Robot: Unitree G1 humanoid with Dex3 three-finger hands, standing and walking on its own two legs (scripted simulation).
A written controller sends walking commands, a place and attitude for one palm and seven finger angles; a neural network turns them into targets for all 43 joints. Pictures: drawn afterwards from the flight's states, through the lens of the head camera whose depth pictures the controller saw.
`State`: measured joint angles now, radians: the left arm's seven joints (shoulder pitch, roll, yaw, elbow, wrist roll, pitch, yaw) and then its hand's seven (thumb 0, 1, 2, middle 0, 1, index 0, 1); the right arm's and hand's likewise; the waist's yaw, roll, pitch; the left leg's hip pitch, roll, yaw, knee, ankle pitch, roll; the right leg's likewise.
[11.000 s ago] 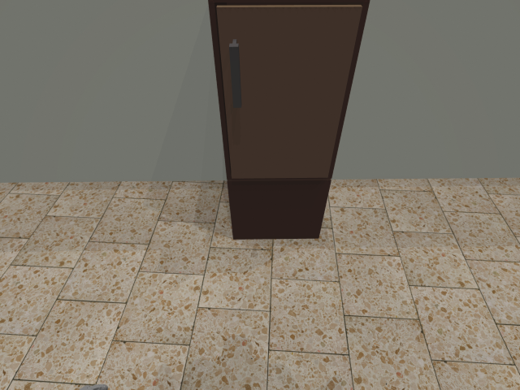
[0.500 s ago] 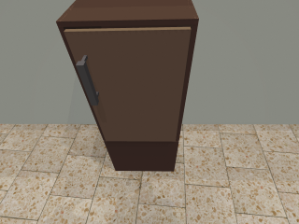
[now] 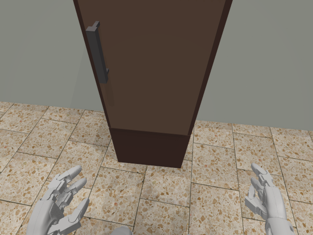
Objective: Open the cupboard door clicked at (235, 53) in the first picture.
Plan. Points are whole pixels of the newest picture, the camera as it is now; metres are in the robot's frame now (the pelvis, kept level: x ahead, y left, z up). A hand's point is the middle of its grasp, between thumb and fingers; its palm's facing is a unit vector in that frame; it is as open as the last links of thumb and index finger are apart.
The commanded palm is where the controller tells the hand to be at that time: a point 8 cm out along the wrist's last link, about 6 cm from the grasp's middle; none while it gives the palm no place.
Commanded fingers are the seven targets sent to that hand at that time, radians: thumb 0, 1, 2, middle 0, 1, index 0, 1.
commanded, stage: raise the hand with hooked fingers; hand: left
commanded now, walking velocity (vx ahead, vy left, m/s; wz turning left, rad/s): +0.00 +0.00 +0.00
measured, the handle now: (100, 54) +0.57 +0.24 +0.14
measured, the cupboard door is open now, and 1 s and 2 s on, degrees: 0 0 0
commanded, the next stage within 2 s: move the hooked fingers beside the handle in 1.64 s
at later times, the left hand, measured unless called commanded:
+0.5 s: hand (45, 170) +0.22 +0.26 +0.09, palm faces +0.09 -0.99 -0.09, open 11.8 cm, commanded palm +0.19 +0.31 +0.10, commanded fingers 0.00 -0.24 0.41 -0.28 -1.03 -0.28 -1.03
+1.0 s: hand (33, 133) +0.27 +0.29 +0.14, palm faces +0.06 -1.00 -0.04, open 13.9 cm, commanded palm +0.25 +0.34 +0.15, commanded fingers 0.00 -0.50 0.30 -0.30 -1.20 -0.30 -1.20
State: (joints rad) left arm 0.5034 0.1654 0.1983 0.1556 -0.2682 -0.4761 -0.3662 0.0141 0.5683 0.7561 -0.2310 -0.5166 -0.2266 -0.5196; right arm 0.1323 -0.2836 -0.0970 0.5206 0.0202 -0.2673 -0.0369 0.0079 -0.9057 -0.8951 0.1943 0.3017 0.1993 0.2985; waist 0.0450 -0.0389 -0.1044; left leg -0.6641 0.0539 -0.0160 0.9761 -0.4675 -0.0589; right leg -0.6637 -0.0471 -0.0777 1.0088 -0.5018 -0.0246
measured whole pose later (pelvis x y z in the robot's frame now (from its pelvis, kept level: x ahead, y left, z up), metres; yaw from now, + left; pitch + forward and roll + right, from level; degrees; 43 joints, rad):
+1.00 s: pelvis +0.00 +0.03 +0.04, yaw +0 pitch +3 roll -1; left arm 0.01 0.38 0.40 0.25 -0.34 -0.09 -0.44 -0.01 -0.48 0.31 -0.30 -1.19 -0.30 -1.19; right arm 0.24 -0.26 0.06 0.59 0.05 -0.25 -0.11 0.01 -0.90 -0.89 0.20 0.30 0.21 0.30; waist 0.04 0.04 -0.05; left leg -0.42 0.05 -0.01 0.74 -0.37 -0.02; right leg -0.39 -0.04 -0.08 0.70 -0.36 0.01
